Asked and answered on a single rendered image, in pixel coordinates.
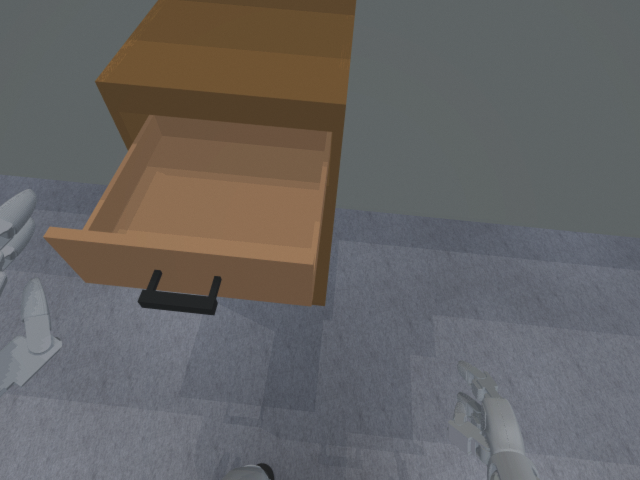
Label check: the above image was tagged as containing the drawer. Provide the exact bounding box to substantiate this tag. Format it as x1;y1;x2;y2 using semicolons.
43;115;332;307

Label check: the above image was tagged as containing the robot right hand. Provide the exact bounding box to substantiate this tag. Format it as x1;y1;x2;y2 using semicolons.
448;360;526;466

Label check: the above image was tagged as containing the handle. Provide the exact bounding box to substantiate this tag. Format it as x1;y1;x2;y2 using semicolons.
138;270;222;315

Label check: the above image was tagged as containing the cabinet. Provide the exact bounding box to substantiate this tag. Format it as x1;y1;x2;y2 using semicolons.
95;0;356;306

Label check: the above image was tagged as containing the right robot forearm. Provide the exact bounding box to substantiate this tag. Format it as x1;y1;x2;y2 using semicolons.
487;451;540;480

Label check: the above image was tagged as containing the robot left hand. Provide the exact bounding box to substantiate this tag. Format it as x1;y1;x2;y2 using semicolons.
0;189;62;397

